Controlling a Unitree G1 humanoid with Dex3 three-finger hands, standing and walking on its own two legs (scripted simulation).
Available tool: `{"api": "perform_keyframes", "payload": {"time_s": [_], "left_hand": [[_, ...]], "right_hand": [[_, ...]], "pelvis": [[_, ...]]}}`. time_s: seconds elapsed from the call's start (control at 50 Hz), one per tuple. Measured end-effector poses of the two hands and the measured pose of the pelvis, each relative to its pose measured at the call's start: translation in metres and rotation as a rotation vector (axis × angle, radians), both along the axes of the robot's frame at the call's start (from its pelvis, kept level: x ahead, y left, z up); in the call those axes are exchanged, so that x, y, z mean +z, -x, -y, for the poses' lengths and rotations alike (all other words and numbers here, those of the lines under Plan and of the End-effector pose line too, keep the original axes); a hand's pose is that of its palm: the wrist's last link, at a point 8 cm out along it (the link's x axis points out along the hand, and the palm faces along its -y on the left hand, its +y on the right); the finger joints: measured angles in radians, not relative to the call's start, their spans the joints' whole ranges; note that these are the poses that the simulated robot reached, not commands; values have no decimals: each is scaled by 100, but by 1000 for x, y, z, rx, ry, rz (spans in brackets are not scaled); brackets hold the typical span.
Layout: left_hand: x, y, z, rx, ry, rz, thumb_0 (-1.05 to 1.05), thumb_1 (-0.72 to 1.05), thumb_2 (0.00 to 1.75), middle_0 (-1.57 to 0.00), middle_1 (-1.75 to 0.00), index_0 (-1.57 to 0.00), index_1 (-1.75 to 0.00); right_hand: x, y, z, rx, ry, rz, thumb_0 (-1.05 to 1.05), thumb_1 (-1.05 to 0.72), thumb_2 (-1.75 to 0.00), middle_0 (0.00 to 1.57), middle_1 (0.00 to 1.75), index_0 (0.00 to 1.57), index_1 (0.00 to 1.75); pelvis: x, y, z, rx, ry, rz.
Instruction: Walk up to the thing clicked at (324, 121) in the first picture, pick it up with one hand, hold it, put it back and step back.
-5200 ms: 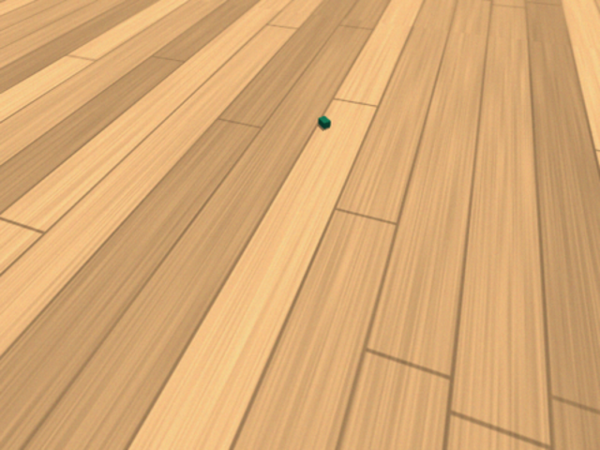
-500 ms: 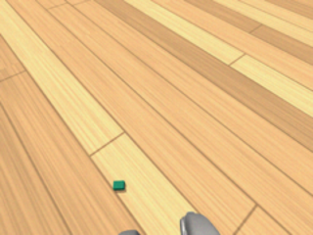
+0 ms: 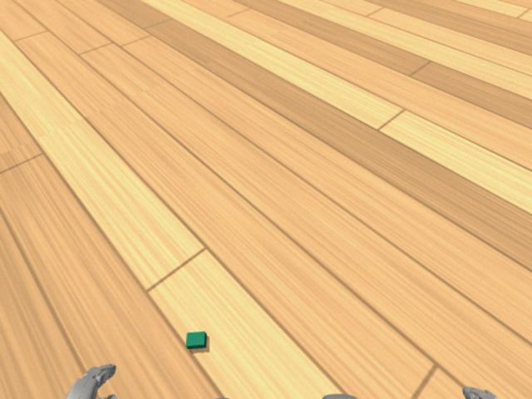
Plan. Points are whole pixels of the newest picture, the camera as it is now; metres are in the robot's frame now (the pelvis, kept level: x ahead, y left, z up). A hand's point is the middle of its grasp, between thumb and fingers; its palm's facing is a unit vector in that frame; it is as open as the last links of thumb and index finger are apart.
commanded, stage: walk up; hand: left
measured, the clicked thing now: (196, 340) +0.41 +0.29 -0.73
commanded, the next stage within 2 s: stand in 1.58 s
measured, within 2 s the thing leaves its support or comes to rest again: neither
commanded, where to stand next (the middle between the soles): +0.06 -0.02 m, yaw +1 degrees
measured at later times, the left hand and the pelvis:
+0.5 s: hand out of the picture +0.08 +0.24 -0.14, palm faces +0.00 -0.96 -0.29, open 7.4 cm; pelvis -0.02 +0.00 +0.02, yaw +0 degrees
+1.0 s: hand out of the picture +0.08 +0.26 -0.12, palm faces -0.01 -0.94 -0.33, open 7.4 cm; pelvis -0.01 +0.01 +0.03, yaw -1 degrees
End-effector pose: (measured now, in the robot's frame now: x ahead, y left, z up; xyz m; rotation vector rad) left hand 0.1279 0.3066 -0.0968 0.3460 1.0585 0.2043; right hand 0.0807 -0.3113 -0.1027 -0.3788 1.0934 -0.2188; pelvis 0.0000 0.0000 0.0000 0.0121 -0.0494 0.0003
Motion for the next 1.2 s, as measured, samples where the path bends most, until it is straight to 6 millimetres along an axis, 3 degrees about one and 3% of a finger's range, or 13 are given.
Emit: {"api": "perform_keyframes", "payload": {"time_s": [0.18,0.3,0.54,0.74,0.94,1.2], "left_hand": [[3,47,11,38,1,-116,0,90,90,-21,-30,-20,-30],[0,63,19,47,29,-155,0,90,90,-21,-30,-21,-30],[-4,51,14,42,88,-123,0,90,90,-21,-30,-21,-30],[4,48,-1,45,62,-128,0,90,90,-21,-30,-20,-30],[10,55,-1,51,46,-153,0,90,90,-21,-30,-20,-30],[8,46,8,37,60,-150,0,90,90,-21,-30,-20,-30]], "right_hand": [[0,6,13,2,-19,-54,0,-90,-90,21,30,20,30],[3,22,16,-14,-16,-106,0,-90,-90,21,30,20,30],[16,40,-2,-41,-5,-136,0,-90,-90,21,30,20,30],[20,23,-12,-37,-17,-91,0,-90,-90,21,30,20,30],[18,2,-13,-25,-40,-55,0,-90,-90,21,30,20,30],[20,9,-9,-46,-39,-79,0,-90,-90,21,30,20,30]], "pelvis": [[10,11,13,8,-12,-11],[15,15,14,6,-12,-7],[22,15,-1,-5,6,-9],[26,11,-6,-11,11,-11],[28,7,-6,-14,8,-14],[30,3,-3,-21,8,-14]]}}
